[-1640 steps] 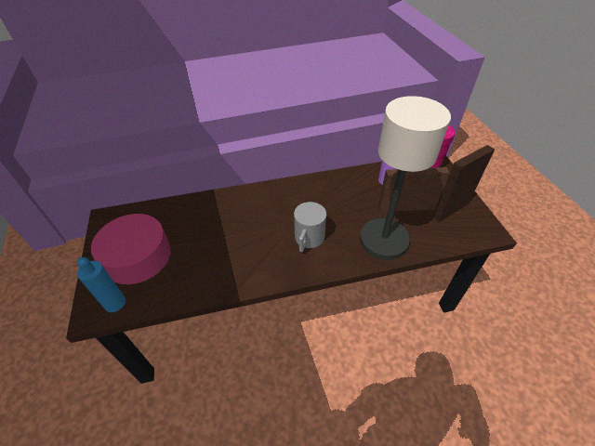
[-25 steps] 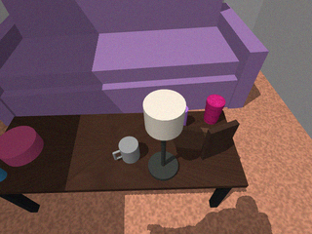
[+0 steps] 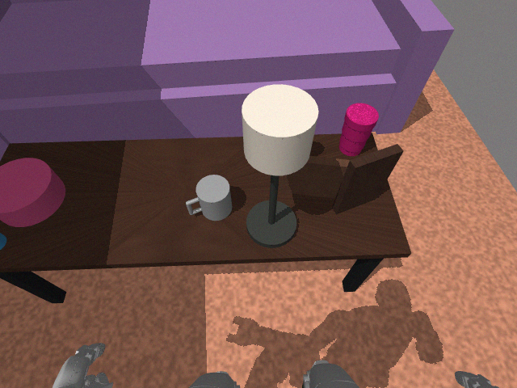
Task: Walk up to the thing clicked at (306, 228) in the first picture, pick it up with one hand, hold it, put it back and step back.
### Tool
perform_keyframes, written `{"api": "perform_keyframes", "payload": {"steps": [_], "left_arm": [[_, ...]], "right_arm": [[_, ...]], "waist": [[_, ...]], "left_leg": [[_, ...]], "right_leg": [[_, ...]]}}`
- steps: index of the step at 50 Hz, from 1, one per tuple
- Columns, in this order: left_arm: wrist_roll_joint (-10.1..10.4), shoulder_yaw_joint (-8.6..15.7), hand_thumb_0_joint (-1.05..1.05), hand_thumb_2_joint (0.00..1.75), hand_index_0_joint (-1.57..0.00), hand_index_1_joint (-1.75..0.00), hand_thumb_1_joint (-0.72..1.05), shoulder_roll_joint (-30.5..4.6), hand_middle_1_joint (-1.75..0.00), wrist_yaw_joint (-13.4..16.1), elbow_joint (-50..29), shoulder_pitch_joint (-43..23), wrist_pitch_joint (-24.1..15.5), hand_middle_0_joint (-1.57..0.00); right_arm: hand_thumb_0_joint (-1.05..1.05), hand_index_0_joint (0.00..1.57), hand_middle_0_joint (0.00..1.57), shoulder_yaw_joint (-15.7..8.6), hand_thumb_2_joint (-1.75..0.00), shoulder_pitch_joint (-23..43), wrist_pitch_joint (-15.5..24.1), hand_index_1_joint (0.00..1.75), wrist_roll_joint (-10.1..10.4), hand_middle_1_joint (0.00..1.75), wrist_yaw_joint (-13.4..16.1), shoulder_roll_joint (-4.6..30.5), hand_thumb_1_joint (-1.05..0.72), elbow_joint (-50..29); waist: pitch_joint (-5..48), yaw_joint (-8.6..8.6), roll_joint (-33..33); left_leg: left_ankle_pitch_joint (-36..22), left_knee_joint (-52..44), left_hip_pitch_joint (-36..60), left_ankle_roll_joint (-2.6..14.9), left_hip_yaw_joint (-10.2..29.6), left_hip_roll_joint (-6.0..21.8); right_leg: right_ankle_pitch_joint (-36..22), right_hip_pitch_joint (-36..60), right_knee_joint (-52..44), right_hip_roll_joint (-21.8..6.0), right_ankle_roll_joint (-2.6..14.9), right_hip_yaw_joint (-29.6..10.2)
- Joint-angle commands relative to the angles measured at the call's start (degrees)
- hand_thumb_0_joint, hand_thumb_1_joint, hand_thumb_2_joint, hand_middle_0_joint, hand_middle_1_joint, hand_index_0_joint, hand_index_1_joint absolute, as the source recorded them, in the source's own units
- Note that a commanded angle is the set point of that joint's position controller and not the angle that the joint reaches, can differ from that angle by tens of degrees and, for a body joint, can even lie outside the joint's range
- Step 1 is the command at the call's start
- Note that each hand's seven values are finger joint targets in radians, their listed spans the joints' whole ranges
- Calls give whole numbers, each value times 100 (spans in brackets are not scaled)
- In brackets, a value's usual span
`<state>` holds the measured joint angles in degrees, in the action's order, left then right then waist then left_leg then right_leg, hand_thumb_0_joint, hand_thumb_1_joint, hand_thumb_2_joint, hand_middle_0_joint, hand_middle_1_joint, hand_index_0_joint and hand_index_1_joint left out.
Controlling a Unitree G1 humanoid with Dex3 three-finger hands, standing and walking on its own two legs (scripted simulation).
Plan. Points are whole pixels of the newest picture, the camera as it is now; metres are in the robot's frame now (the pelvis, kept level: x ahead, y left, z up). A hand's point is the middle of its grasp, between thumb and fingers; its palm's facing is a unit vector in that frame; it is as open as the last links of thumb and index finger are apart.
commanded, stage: step back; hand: left
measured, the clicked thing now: (209, 200) +0.57 +0.15 -0.26
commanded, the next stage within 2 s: none
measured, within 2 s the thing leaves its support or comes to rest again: neither
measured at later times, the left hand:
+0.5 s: hand out of the picture +0.03 +0.24 -0.13, palm faces -0.09 -0.91 -0.40, open 7.4 cm
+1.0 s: hand out of the picture -0.14 +0.26 -0.14, palm faces -0.05 -0.92 -0.38, open 7.4 cm
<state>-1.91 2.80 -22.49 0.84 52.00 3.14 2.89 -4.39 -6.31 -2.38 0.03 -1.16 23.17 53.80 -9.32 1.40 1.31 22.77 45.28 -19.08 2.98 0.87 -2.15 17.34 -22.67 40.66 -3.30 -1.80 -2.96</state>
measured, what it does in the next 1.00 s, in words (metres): walks backwards: left foot, then right foot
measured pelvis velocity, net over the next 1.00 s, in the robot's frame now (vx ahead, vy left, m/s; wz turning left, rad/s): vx -0.24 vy -0.01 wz -0.06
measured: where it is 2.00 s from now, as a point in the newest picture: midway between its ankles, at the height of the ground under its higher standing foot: outside the picture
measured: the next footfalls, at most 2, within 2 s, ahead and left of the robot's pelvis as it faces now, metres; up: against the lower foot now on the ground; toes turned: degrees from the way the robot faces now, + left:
left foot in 0.02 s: +0.02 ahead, +0.11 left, +0.00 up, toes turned -2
right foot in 0.38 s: -0.04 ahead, -0.13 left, +0.00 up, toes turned +0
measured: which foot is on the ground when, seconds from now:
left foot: up 0.00-0.00, down 0.02-0.40, up 0.42-0.70, down 0.72-1.00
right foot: down 0.00-0.02, up 0.04-0.36, down 0.38-0.74, up 0.76-1.00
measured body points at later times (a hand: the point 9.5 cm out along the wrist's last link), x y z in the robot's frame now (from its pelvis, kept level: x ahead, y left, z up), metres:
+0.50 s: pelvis -0.10 -0.01 +0.01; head -0.04 -0.03 +0.45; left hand +0.03 +0.28 -0.10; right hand -0.02 -0.34 -0.12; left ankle -0.08 +0.12 -0.65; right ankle -0.08 -0.13 -0.72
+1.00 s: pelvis -0.24 -0.01 +0.01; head -0.17 +0.01 +0.46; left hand -0.13 +0.31 -0.12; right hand -0.13 -0.32 -0.09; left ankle -0.17 +0.11 -0.72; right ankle -0.28 -0.15 -0.66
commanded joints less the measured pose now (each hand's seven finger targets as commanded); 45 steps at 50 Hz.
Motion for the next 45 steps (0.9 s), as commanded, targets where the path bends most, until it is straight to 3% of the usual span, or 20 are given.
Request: {"api": "perform_keyframes", "payload": {"steps": [1, 2, 4, 7, 13, 17, 18, 19, 20, 21, 23, 25, 30, 34, 35, 36, 37, 38, 41, 45], "left_arm": [[102, 274, 0, 90, -20, -30, 90, -815, -30, 139, -730, -126, -47, -20], [78, 276, 0, 90, -20, -30, 90, -925, -30, 195, -730, 87, -40, -20], [53, 331, 0, 90, -20, -30, 90, -1072, -30, 243, -609, -19, -55, -20], [127, 387, 0, 90, -20, -30, 90, -1103, -30, 150, -511, 411, -79, -20], [79, 430, 0, 90, -20, -30, 90, -965, -30, 47, -801, 276, -155, -20], [45, 465, 0, 90, -20, -30, 90, -803, -30, 21, -508, 927, -215, -20], [-1, 493, 0, 90, -20, -30, 90, -941, -30, 41, -512, 1005, -261, -20], [-71, 606, 0, 90, -20, -30, 90, -1376, -30, 43, -559, 1009, -298, -20], [38, 678, 0, 90, -20, -30, 90, -1862, -30, 14, -669, 685, -251, -20], [-21, 674, 0, 90, -20, -30, 90, -1812, -30, 18, -868, 470, -296, -20], [85, 538, 0, 90, -20, -30, 90, -1295, -30, 50, -958, 103, -272, -20], [26, 545, 0, 90, -20, -30, 90, -1203, -30, 73, -1017, 44, -233, -20], [-12, 502, 0, 90, -20, -30, 90, -1140, -30, 103, -1073, 602, -170, -20], [94, 443, 0, 90, -20, -30, 90, -1267, -30, 51, -1212, 330, -81, -20], [103, 387, 0, 90, -20, -30, 90, -1135, -30, 36, -1239, 345, -49, -20], [116, 346, 0, 90, -20, -30, 90, -913, -30, 20, -1277, 506, -29, -20], [129, 413, 0, 90, -20, -30, 90, -999, -30, 98, -1353, 104, -45, -20], [35, 481, 0, 90, -20, -30, 90, -1098, -30, 165, -1241, -9, -40, -20], [159, 503, 0, 90, -20, -30, 90, -1050, -30, 113, -902, 614, -31, -20], [72, 490, 0, 90, -20, -30, 90, -949, -30, 57, -895, 753, -79, -20]], "right_arm": [[0, 20, 20, -396, -90, -713, 211, 30, -290, 30, 157, 1571, -90, -255], [0, 20, 20, -431, -90, -669, 214, 30, -201, 30, 156, 1866, -90, -369], [0, 20, 20, -410, -90, -238, 234, 30, -209, 30, 243, 1709, -90, -481], [0, 20, 20, -287, -90, 44, 271, 30, -208, 30, 329, 1320, -90, -666], [0, 20, 20, -291, -90, -548, 240, 30, -162, 30, 333, 1318, -90, -713], [0, 20, 20, -243, -90, -246, 120, 30, -88, 30, 297, 1337, -90, -801], [0, 20, 20, -175, -90, -259, 111, 30, -34, 30, 283, 1174, -90, -817], [0, 20, 20, -104, -90, -309, 101, 30, 11, 30, 263, 956, -90, -884], [0, 20, 20, -105, -90, -52, 59, 30, 35, 30, 337, 838, -90, -914], [0, 20, 20, -190, -90, -140, 13, 30, -9, 30, 369, 1042, -90, -797], [0, 20, 20, -162, -90, -517, 28, 30, 51, 30, 337, 1064, -90, -628], [0, 20, 20, -104, -90, -675, 89, 30, 56, 30, 355, 1024, -90, -581], [0, 20, 20, -57, -90, -490, 128, 30, -17, 30, 344, 926, -90, -717], [0, 20, 20, -137, -90, -1035, 206, 30, -100, 30, 267, 870, -90, -523], [0, 20, 20, -195, -90, -994, 234, 30, -170, 30, 261, 992, -90, -546], [0, 20, 20, -318, -90, -860, 252, 30, -288, 30, 246, 1449, -90, -639], [0, 20, 20, -408, -90, -556, 229, 30, -244, 30, 178, 2004, -90, -779], [0, 20, 20, -427, -90, -483, 249, 30, -249, 30, 191, 1968, -90, -799], [0, 20, 20, -228, -90, 165, 272, 30, -219, 30, 278, 1355, -90, -888], [0, 20, 20, -233, -90, -195, 248, 30, -183, 30, 301, 1123, -90, -915]], "waist": [[1029, -69, -1092], [1302, 14, -1062], [1193, -1, -985], [1047, -249, -1045], [1275, 108, -961], [1457, -208, -1012], [1555, -235, -800], [1479, -208, 214], [1138, -394, 1422], [871, -325, 1152], [814, -36, 354], [876, -52, 658], [1192, -406, 968], [1443, -56, 849], [1398, -49, 492], [1429, -114, -635], [1242, 93, -1527], [1057, 183, -1289], [843, -346, -741], [1020, -114, -865]], "left_leg": [[-4147, -2095, 1312, 489, 2380, 1761], [-4905, -1970, 1224, 939, 2494, 2226], [-4144, -2070, 973, 1201, 2508, 2242], [-4051, -1676, 1092, 1089, 1508, 1679], [-4029, -1448, 1724, 1129, 1310, 1671], [-3331, -921, 957, 668, 940, 1363], [-2782, -674, 546, 425, 787, 1159], [-1534, -28, -633, 43, 675, 549], [1176, 1218, -782, -190, 219, -343], [1511, 2241, -535, -261, 766, -201], [860, 2554, -669, -261, 973, -361], [636, 2442, -689, -367, 772, -436], [820, 543, -750, -438, 343, -171], [-684, -1869, 568, -220, -99, 10], [-1208, -2115, 893, -96, 423, 283], [-1859, -2385, 1407, 314, 1925, 1441], [-2787, -2597, 731, 1123, 2805, 2380], [-2798, -2649, 193, 1453, 3042, 2599], [-3259, -2226, 465, 987, 1503, 1736], [-3626, -1826, 1450, 1109, 1228, 1585]], "right_leg": [[1690, -996, 1593, 933, 385, -461], [2118, -899, 2131, 994, 347, -839], [1850, -921, 2959, 983, 327, -1100], [1194, -901, 3119, 845, 212, -879], [1173, -441, 1188, 638, 38, -316], [-270, 1057, -1404, 579, 265, 250], [-955, 1590, -1752, 390, 370, -52], [-1731, 2046, -1649, -491, 687, -1490], [-2293, 1006, -2030, -1734, 1840, -2692], [-2423, 373, -2093, -2027, 2122, -3036], [-2793, 615, -1648, -1153, 1617, -1632], [-2858, 778, -1438, -849, 1424, -1105], [-3185, 1904, -1191, -979, 1502, -1185], [-2587, 1405, -643, -810, 1114, -1011], [-1842, 852, -497, -602, 822, -933], [-365, -179, 340, 29, 483, -523], [1885, -455, 1446, 869, 277, -160], [2119, -252, 2435, 894, 274, -774], [1230, -597, 3363, 1011, 279, -940], [1238, -727, 2491, 840, -12, -680]]}}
